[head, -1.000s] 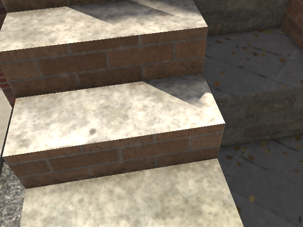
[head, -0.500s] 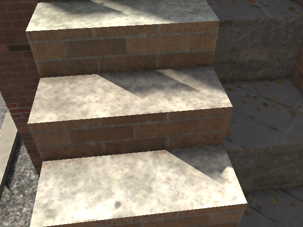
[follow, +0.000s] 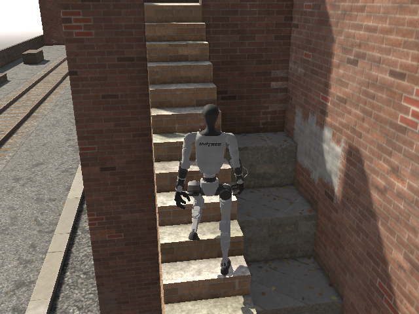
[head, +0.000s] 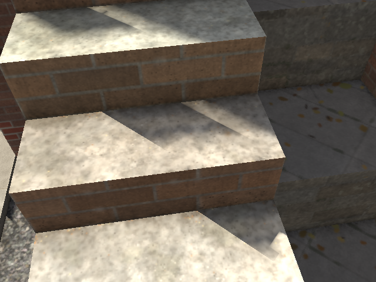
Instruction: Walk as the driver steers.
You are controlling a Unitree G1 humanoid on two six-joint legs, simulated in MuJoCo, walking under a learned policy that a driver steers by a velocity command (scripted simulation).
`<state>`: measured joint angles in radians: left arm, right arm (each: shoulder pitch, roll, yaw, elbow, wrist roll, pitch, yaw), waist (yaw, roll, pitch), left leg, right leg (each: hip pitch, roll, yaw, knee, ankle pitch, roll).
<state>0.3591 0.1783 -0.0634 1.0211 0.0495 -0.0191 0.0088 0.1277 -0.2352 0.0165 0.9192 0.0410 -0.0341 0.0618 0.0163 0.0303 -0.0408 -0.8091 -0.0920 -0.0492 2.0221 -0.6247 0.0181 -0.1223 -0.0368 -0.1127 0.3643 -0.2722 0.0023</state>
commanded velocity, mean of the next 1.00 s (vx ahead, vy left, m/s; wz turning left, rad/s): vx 0.04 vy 0.00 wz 0.00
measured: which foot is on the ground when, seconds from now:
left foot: up 0.00-0.14, down 0.16-1.00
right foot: down 0.00-0.22, up 0.24-0.58, down 0.60-0.80, up 0.82-1.00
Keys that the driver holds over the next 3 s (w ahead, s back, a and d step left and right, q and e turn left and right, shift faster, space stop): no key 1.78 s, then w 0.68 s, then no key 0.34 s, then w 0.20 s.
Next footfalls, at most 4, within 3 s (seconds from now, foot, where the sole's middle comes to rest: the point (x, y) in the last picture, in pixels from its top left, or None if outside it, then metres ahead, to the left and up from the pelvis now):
0.16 left None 0.16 0.15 -0.59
0.60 right None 0.07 -0.07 -0.60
1.10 right None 0.20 -0.10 -0.59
2.48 left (122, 259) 0.45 0.22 -0.40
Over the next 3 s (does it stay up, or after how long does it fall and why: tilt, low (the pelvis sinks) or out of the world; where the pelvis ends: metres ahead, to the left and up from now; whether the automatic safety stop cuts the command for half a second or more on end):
stays up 0.40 0.17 0.38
